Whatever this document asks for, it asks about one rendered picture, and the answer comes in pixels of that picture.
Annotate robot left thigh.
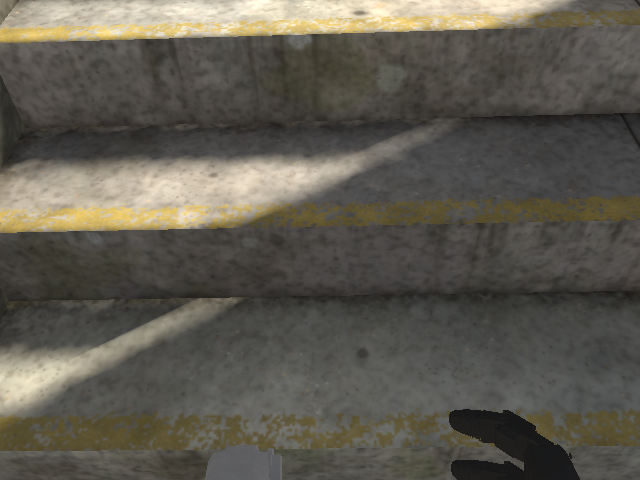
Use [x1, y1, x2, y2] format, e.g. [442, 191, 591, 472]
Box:
[204, 445, 282, 480]

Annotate robot right hand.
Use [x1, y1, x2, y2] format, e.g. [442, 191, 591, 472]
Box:
[449, 409, 580, 480]

